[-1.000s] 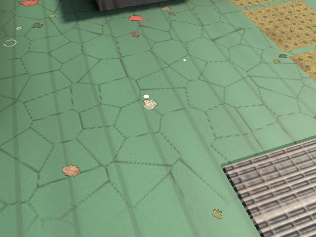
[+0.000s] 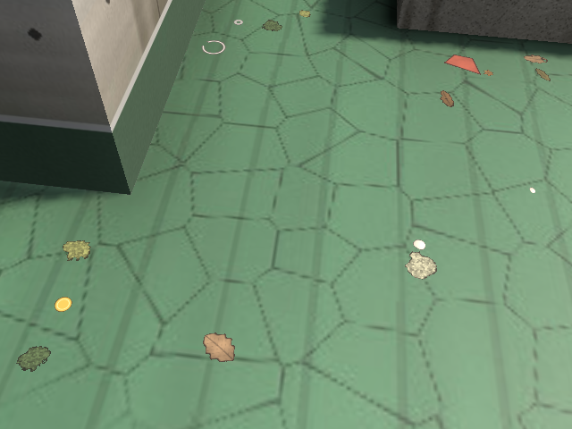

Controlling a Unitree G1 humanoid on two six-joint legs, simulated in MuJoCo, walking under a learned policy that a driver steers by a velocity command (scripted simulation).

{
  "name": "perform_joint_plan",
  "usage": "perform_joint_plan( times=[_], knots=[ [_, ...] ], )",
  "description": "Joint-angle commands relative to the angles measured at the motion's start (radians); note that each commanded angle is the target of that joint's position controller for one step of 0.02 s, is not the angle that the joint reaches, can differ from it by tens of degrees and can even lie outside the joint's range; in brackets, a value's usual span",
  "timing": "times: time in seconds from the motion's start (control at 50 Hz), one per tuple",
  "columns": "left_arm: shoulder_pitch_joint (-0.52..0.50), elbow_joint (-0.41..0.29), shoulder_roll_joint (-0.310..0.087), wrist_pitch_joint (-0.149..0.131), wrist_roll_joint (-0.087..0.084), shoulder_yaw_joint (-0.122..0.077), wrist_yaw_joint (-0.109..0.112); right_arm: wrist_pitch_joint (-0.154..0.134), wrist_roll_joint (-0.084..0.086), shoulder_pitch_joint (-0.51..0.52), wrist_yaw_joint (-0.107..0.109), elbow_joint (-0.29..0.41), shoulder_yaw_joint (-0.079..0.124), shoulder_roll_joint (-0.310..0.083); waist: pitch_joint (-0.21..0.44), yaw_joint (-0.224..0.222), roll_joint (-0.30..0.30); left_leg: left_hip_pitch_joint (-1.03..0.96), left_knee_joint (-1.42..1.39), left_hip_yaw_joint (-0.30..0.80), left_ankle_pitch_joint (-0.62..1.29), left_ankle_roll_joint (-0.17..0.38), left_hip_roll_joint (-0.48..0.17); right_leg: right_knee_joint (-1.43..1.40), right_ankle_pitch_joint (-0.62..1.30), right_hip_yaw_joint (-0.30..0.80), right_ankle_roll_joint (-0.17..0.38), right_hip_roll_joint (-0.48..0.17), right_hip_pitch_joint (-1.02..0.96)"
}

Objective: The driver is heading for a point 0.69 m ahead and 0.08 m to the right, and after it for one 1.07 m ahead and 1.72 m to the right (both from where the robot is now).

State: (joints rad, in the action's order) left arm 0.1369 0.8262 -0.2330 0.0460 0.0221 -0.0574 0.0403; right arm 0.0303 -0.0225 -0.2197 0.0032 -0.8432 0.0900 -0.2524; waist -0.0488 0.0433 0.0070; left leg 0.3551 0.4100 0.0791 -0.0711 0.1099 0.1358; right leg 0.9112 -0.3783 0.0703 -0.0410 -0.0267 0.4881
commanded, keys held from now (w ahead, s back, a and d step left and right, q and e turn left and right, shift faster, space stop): no key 0.22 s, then w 0.50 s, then w+e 0.28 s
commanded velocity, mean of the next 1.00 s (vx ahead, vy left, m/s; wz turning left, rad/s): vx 0.28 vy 0.00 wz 0.04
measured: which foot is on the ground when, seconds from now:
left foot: down 0.00-0.16, up 0.18-0.60, down 0.62-1.00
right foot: up 0.00-0.14, down 0.16-0.64, up 0.66-1.00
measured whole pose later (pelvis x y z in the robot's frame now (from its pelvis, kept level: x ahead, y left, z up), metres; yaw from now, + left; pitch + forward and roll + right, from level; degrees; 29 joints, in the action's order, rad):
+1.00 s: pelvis +0.24 +0.02 +0.00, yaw -2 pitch +1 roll +1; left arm 0.12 0.87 -0.23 -0.02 0.03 -0.05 -0.06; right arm -0.10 -0.02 -0.42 0.01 -1.01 0.02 -0.19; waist -0.04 0.03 0.04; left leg -0.14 0.15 -0.15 -0.31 0.06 0.07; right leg 0.76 -0.04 -0.05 0.06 -0.05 0.67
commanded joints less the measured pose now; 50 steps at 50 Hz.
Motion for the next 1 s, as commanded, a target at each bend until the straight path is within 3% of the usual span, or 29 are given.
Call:
perform_joint_plan(
  times=[0.02, 0.1, 0.14, 0.16, 0.18, 0.2, 0.22, 0.24, 0.28, 0.36, 0.46, 0.54, 0.58, 0.6, 0.62, 0.64, 0.66, 0.68, 0.7, 0.74, 0.82, 0.92, 1.0],
  knots=[
    [0.041, -0.051, -0.072, -0.013, -0.007, -0.013, 0.004, -0.005, -0.007, -0.016, 0.002, 0.054, 0.030, -0.137, 0.114, -0.004, -0.123, -0.127, -0.173, 0.333, -0.231, 0.114, -0.271, -0.058, -0.018, -0.028, 0.013, 0.026, -0.022],
    [0.109, -0.044, -0.073, -0.024, -0.020, -0.008, 0.007, 0.005, -0.011, 0.000, -0.002, 0.050, 0.022, -0.126, 0.112, -0.019, -0.139, -0.089, -0.155, 0.351, -0.167, 0.096, -0.272, -0.244, -0.049, -0.061, 0.057, 0.062, -0.180],
    [0.190, -0.022, -0.062, -0.034, -0.018, -0.004, 0.010, 0.014, 0.006, 0.013, 0.004, 0.046, 0.017, -0.120, 0.096, -0.062, -0.119, -0.028, -0.116, 0.339, -0.188, 0.044, -0.239, -0.505, 0.072, -0.077, 0.092, 0.073, -0.326],
    [0.178, -0.029, -0.097, -0.042, -0.007, -0.009, 0.015, 0.013, 0.012, -0.006, 0.009, 0.047, 0.008, -0.091, 0.074, -0.047, -0.037, 0.030, -0.053, 0.295, -0.270, -0.009, -0.184, -0.632, 0.065, 0.022, 0.114, -0.010, -0.370],
    [0.142, -0.062, -0.176, -0.047, 0.013, -0.019, 0.018, 0.007, 0.028, -0.037, 0.009, 0.058, -0.008, -0.034, 0.099, -0.023, 0.165, 0.123, 0.150, 0.144, -0.373, -0.065, -0.058, -0.742, -0.025, 0.320, 0.187, -0.258, -0.406],
    [0.071, -0.073, -0.192, -0.051, 0.016, -0.020, 0.009, 0.000, 0.007, 0.015, 0.014, 0.059, 0.010, -0.099, 0.010, -0.034, 0.173, 0.128, 0.300, 0.038, -0.444, -0.080, 0.019, -0.753, 0.128, 0.400, 0.269, -0.356, -0.221],
    [0.055, -0.070, -0.139, -0.060, 0.013, -0.006, 0.007, -0.004, -0.004, 0.016, 0.009, 0.051, 0.013, -0.106, 0.005, -0.014, 0.097, 0.056, 0.408, 0.083, -0.400, -0.083, -0.019, -0.728, 0.241, 0.332, 0.279, -0.311, -0.181],
    [0.033, -0.062, -0.105, -0.068, 0.009, 0.003, 0.001, -0.004, -0.003, -0.021, 0.001, 0.027, 0.008, -0.088, 0.025, 0.013, 0.083, 0.042, 0.445, 0.075, -0.331, -0.087, -0.029, -0.730, 0.169, 0.248, 0.244, -0.243, -0.202],
    [0.088, -0.037, -0.124, -0.070, 0.003, -0.007, -0.007, -0.006, -0.020, -0.051, -0.011, -0.004, 0.007, -0.094, 0.015, -0.013, 0.161, 0.147, 0.512, 0.041, -0.285, -0.095, -0.034, -0.762, -0.023, 0.211, 0.209, -0.172, -0.335],
    [0.220, 0.023, -0.128, -0.086, -0.008, -0.019, -0.014, -0.025, -0.018, 0.068, -0.025, 0.010, -0.005, -0.079, -0.028, -0.082, 0.106, 0.308, 0.456, -0.024, -0.253, -0.126, -0.094, -0.780, -0.012, 0.224, 0.235, -0.185, -0.538],
    [0.297, 0.078, -0.134, -0.107, 0.000, -0.029, -0.023, -0.050, -0.010, 0.174, -0.037, 0.035, -0.023, -0.044, -0.019, -0.127, 0.132, 0.226, 0.286, -0.105, -0.261, -0.130, -0.131, -0.768, 0.067, 0.183, 0.257, -0.183, -0.539],
    [0.305, 0.098, -0.144, -0.110, 0.004, -0.037, -0.034, -0.063, -0.004, 0.194, -0.036, 0.048, -0.030, -0.043, -0.032, -0.114, 0.134, 0.100, 0.170, -0.138, -0.275, -0.085, -0.127, -0.751, 0.096, 0.175, 0.271, -0.205, -0.448],
    [0.267, 0.099, -0.150, -0.109, -0.005, -0.039, -0.040, -0.072, -0.002, 0.130, -0.030, 0.030, -0.031, -0.037, -0.026, -0.060, 0.118, -0.069, 0.065, -0.161, -0.194, -0.058, -0.111, -0.706, 0.168, 0.143, 0.251, -0.197, -0.347],
    [0.244, 0.099, -0.147, -0.108, -0.013, -0.038, -0.041, -0.079, -0.005, 0.049, -0.025, 0.001, -0.028, -0.037, -0.011, -0.013, 0.091, -0.223, -0.006, -0.167, -0.133, -0.047, -0.097, -0.645, 0.203, 0.111, 0.229, -0.177, -0.260],
    [0.230, 0.093, -0.121, -0.112, -0.013, -0.029, -0.041, -0.088, -0.010, -0.066, -0.013, -0.041, -0.015, -0.072, 0.040, 0.034, 0.036, -0.424, -0.028, -0.118, -0.146, -0.035, -0.115, -0.536, 0.234, 0.063, 0.198, -0.135, -0.151],
    [0.188, 0.058, -0.069, -0.116, -0.014, -0.011, -0.045, -0.100, -0.027, -0.216, 0.002, -0.067, 0.006, -0.155, 0.127, 0.105, -0.131, -0.598, -0.134, 0.141, -0.365, 0.003, -0.329, -0.254, 0.126, -0.043, 0.155, -0.047, -0.021],
    [0.184, 0.021, -0.031, -0.119, -0.014, -0.002, -0.045, -0.096, -0.014, -0.289, 0.004, -0.085, 0.033, -0.276, 0.122, 0.104, -0.317, -0.636, -0.277, 0.525, -0.597, 0.103, -0.536, -0.002, -0.155, -0.136, 0.129, 0.076, 0.214],
    [0.171, 0.037, -0.127, -0.108, 0.007, -0.027, -0.042, -0.089, -0.009, -0.213, 0.000, -0.074, 0.015, -0.200, 0.017, 0.058, -0.145, -0.519, -0.264, 0.507, -0.630, 0.130, -0.527, 0.139, -0.139, -0.057, 0.147, 0.012, 0.258],
    [0.171, 0.048, -0.111, -0.110, 0.007, -0.027, -0.056, -0.091, -0.003, -0.118, -0.008, -0.046, -0.004, -0.137, -0.038, 0.010, -0.091, -0.436, -0.264, 0.408, -0.557, 0.114, -0.469, 0.165, -0.038, -0.031, 0.152, -0.026, 0.253],
    [0.186, 0.067, -0.082, -0.108, 0.004, -0.022, -0.072, -0.107, 0.000, -0.057, -0.009, -0.033, -0.023, -0.080, -0.047, -0.036, -0.081, -0.364, -0.297, 0.226, -0.318, 0.070, -0.385, 0.136, 0.076, -0.037, 0.129, -0.061, 0.196],
    [0.140, 0.061, -0.062, -0.085, 0.008, -0.020, -0.085, -0.134, 0.003, -0.140, 0.002, -0.083, -0.030, -0.071, -0.033, -0.042, -0.082, -0.367, -0.288, 0.021, 0.095, 0.045, -0.344, 0.158, 0.177, -0.035, 0.094, -0.042, 0.221],
    [-0.030, -0.005, -0.033, -0.082, 0.007, -0.001, -0.093, -0.143, 0.002, -0.165, 0.004, -0.105, -0.046, -0.050, -0.073, -0.032, -0.080, -0.321, -0.295, -0.138, 0.304, 0.023, -0.312, -0.035, 0.331, -0.086, 0.081, -0.017, 0.227],
    [-0.149, -0.061, -0.017, -0.082, 0.007, 0.018, -0.102, -0.146, 0.005, -0.215, 0.018, -0.136, -0.048, -0.071, -0.089, -0.012, -0.072, -0.368, -0.282, -0.204, 0.471, 0.005, -0.338, -0.248, 0.372, -0.183, 0.122, 0.003, 0.128]
  ],
)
